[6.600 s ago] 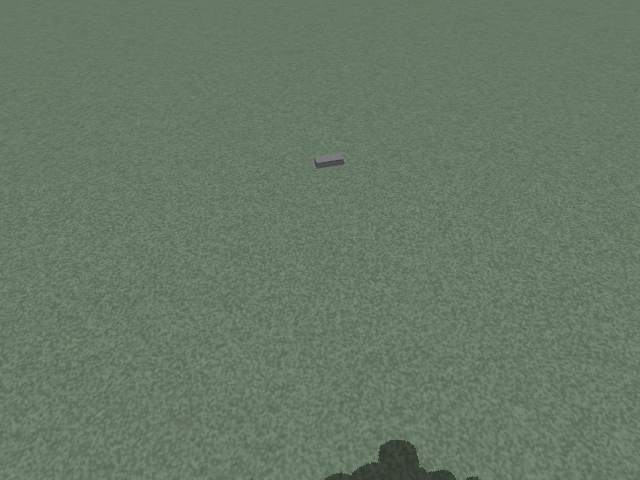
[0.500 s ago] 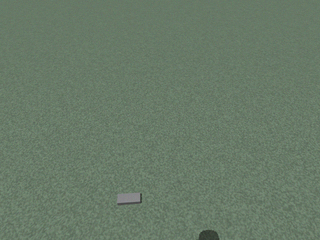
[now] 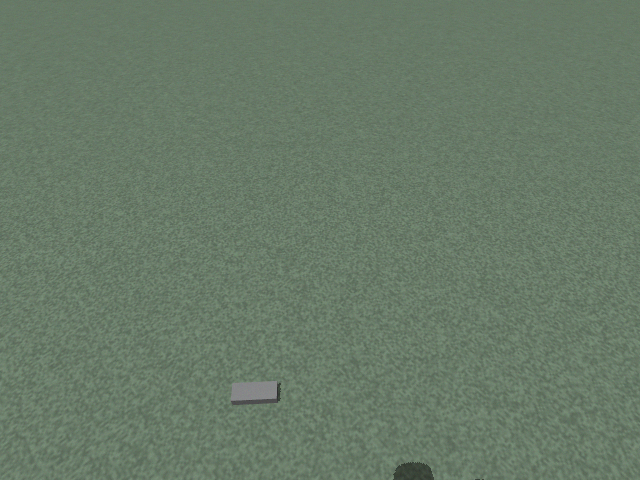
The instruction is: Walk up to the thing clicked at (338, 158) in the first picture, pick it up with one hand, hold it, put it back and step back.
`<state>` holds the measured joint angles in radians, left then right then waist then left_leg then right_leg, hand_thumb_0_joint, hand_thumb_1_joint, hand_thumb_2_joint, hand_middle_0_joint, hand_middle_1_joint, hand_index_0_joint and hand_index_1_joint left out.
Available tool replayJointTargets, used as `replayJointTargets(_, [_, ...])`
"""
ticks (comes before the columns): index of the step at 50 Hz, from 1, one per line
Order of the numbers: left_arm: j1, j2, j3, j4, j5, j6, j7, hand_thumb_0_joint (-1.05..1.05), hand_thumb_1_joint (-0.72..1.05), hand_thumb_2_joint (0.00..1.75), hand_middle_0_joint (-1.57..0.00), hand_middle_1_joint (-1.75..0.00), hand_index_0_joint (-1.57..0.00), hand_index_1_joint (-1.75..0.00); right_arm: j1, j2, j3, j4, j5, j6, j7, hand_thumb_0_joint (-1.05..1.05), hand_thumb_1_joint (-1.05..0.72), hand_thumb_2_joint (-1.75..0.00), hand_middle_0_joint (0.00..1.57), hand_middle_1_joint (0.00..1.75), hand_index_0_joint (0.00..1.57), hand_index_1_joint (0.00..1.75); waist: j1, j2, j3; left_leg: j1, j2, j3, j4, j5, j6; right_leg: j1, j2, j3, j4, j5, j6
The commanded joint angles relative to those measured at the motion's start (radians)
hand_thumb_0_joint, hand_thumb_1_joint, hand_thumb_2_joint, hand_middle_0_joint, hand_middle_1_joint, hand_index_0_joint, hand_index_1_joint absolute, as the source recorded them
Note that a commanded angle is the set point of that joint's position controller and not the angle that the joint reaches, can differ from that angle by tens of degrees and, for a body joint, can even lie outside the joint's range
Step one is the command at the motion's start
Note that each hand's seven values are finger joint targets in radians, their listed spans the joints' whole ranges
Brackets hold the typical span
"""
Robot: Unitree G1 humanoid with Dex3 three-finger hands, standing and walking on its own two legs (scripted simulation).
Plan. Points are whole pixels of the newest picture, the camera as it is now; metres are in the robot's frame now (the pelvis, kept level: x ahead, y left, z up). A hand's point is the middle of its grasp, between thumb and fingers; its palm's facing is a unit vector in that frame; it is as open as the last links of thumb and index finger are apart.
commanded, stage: stand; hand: left
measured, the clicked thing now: (255, 392) +0.53 +0.21 -0.77
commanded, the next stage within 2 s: none
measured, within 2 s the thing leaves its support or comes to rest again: neither
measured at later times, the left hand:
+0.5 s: hand out of the picture +0.06 +0.25 -0.16, palm faces -0.02 -0.94 -0.34, open 7.4 cm
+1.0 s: hand out of the picture +0.08 +0.25 -0.16, palm faces -0.01 -0.94 -0.34, open 7.4 cm
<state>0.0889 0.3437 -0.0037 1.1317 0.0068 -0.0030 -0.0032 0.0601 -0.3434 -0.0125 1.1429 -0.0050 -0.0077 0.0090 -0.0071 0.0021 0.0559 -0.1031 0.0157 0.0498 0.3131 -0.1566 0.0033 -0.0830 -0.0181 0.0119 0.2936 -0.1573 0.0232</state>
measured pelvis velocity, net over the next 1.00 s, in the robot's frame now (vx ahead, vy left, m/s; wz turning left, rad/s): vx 0.01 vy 0.00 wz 0.01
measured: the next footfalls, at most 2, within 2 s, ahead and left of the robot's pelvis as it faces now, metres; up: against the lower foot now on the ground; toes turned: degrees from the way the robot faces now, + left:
none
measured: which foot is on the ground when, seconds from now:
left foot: down 0.00-1.00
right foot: down 0.00-1.00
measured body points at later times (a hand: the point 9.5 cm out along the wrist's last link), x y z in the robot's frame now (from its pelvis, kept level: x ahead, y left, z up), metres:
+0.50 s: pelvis -0.01 +0.00 +0.00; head +0.00 +0.00 +0.45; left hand +0.06 +0.30 -0.13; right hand +0.06 -0.30 -0.14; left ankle +0.01 +0.11 -0.75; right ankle +0.01 -0.13 -0.75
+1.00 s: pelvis +0.01 +0.00 +0.00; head +0.02 +0.00 +0.45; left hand +0.08 +0.30 -0.13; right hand +0.09 -0.30 -0.13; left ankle +0.01 +0.11 -0.75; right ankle +0.01 -0.13 -0.75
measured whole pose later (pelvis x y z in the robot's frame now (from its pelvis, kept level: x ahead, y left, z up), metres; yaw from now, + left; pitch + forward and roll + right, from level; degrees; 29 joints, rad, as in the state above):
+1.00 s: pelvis +0.01 +0.00 +0.00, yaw +1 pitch -2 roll +0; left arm 0.11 0.35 0.00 1.12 0.01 0.00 -0.01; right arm 0.09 -0.35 0.00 1.14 -0.01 -0.01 0.01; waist 0.00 0.00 0.05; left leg -0.12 0.02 0.04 0.32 -0.17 0.00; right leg -0.09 -0.02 0.00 0.29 -0.17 0.02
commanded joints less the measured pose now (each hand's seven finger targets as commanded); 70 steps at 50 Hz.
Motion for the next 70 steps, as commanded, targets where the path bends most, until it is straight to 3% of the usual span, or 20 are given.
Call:
replayJointTargets(1, [-0.039,0.213,0.041,-0.049,0.003,-0.024,0.011,0.00,0.90,0.90,-0.20,-0.30,-0.20,-0.30,-0.050,-0.217,-0.040,-0.059,-0.004,-0.021,-0.009,0.00,-0.90,-0.90,0.20,0.30,0.20,0.30,0.000,0.006,-0.047,0.003,0.120,-0.114,-0.079,-0.003,0.010,-0.043,-0.110,0.080,-0.056,0.028,-0.032])
replayJointTargets(3, [-0.035,0.213,0.041,-0.050,0.006,-0.023,0.009,0.00,0.90,0.90,-0.20,-0.30,-0.20,-0.30,-0.055,-0.220,-0.043,-0.061,-0.005,-0.022,-0.009,0.00,-0.90,-0.90,0.20,0.30,0.20,0.30,0.001,0.004,-0.050,0.009,0.121,-0.117,-0.077,-0.032,0.008,-0.064,-0.108,0.082,-0.060,-0.002,-0.035])
replayJointTargets(13, [-0.023,0.217,0.041,-0.056,0.005,-0.029,0.009,0.00,0.90,0.90,-0.20,-0.30,-0.20,-0.30,-0.033,-0.219,-0.041,-0.054,-0.005,-0.021,-0.008,0.00,-0.90,-0.90,0.20,0.30,0.20,0.30,-0.002,-0.004,-0.072,0.022,0.124,-0.118,-0.056,0.024,0.017,-0.055,-0.114,0.086,-0.060,0.042,-0.035])
replayJointTargets(20, [-0.006,0.218,0.042,-0.052,0.004,-0.025,0.008,0.00,0.90,0.90,-0.20,-0.30,-0.20,-0.30,-0.019,-0.221,-0.038,-0.050,-0.004,-0.019,-0.008,0.00,-0.90,-0.90,0.20,0.30,0.20,0.30,0.004,0.002,-0.047,-0.006,0.120,-0.125,-0.064,-0.053,0.013,-0.074,-0.107,0.086,-0.064,-0.032,-0.037])
replayJointTargets(24, [-0.010,0.219,0.041,-0.056,0.005,-0.025,0.007,0.00,0.90,0.90,-0.20,-0.30,-0.20,-0.30,-0.004,-0.221,-0.035,-0.053,-0.006,-0.020,-0.007,0.00,-0.90,-0.90,0.20,0.30,0.20,0.30,-0.002,0.005,-0.047,-0.026,0.119,-0.128,-0.067,-0.048,0.016,-0.062,-0.110,0.086,-0.059,-0.026,-0.038])
replayJointTargets(34, [0.001,0.217,0.040,-0.061,0.006,-0.027,0.007,0.00,0.90,0.90,-0.20,-0.30,-0.20,-0.30,-0.003,-0.221,-0.030,-0.058,-0.003,-0.026,-0.011,0.00,-0.90,-0.90,0.20,0.30,0.20,0.30,0.004,0.004,-0.091,0.016,0.128,-0.124,-0.044,0.097,0.019,-0.030,-0.118,0.078,-0.036,0.100,-0.038])
replayJointTargets(41, [-0.014,0.222,0.039,-0.060,0.004,-0.027,0.010,0.00,0.90,0.90,-0.20,-0.30,-0.20,-0.30,0.000,-0.219,-0.027,-0.058,-0.002,-0.024,-0.012,0.00,-0.90,-0.90,0.20,0.30,0.20,0.30,0.000,-0.009,-0.071,0.017,0.128,-0.126,-0.046,0.085,0.014,-0.041,-0.117,0.075,-0.041,0.059,-0.036])
replayJointTargets(47, [-0.003,0.216,0.038,-0.062,0.005,-0.026,0.010,0.00,0.90,0.90,-0.20,-0.30,-0.20,-0.30,-0.009,-0.223,-0.028,-0.063,-0.004,-0.025,-0.013,0.00,-0.90,-0.90,0.20,0.30,0.20,0.30,0.005,0.009,-0.086,0.017,0.126,-0.119,-0.041,0.116,0.015,-0.021,-0.120,0.071,-0.038,0.110,-0.034])
replayJointTargets(52, [-0.010,0.215,0.037,-0.065,0.004,-0.028,0.012,0.00,0.90,0.90,-0.20,-0.30,-0.20,-0.30,-0.005,-0.223,-0.029,-0.065,-0.002,-0.026,-0.014,0.00,-0.90,-0.90,0.20,0.30,0.20,0.30,0.001,0.004,-0.110,0.038,0.132,-0.117,-0.028,0.202,0.016,-0.002,-0.122,0.062,-0.024,0.178,-0.032])
replayJointTargets(59, [-0.006,0.221,0.041,-0.062,0.004,-0.025,0.013,0.00,0.90,0.90,-0.20,-0.30,-0.20,-0.30,-0.012,-0.221,-0.029,-0.069,-0.003,-0.026,-0.016,0.00,-0.90,-0.90,0.20,0.30,0.20,0.30,0.005,0.001,-0.090,0.039,0.130,-0.117,-0.037,0.181,0.015,-0.007,-0.122,0.061,-0.029,0.148,-0.033])
replayJointTargets(67, [-0.008,0.212,0.040,-0.059,0.007,-0.022,0.011,0.00,0.90,0.90,-0.20,-0.30,-0.20,-0.30,-0.019,-0.223,-0.031,-0.068,-0.003,-0.022,-0.016,0.00,-0.90,-0.90,0.20,0.30,0.20,0.30,0.009,0.004,-0.068,0.009,0.123,-0.124,-0.054,0.081,0.013,-0.019,-0.119,0.062,-0.042,0.065,-0.036])
replayJointTargets(70, [-0.001,0.218,0.041,-0.062,0.007,-0.025,0.010,0.00,0.90,0.90,-0.20,-0.30,-0.20,-0.30,-0.007,-0.221,-0.029,-0.070,-0.003,-0.026,-0.015,0.00,-0.90,-0.90,0.20,0.30,0.20,0.30,0.007,0.002,-0.089,0.026,0.125,-0.121,-0.049,0.139,0.016,-0.007,-0.123,0.063,-0.036,0.116,-0.038])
